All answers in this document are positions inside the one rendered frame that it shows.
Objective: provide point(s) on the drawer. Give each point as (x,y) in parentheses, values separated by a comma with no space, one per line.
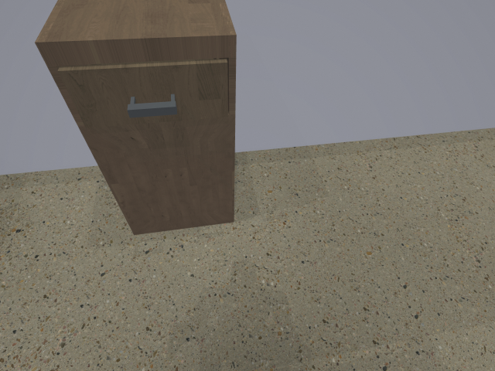
(101,92)

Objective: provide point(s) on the cabinet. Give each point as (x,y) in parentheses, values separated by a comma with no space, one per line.
(166,175)

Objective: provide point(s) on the handle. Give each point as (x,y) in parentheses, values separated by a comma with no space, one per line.
(152,109)

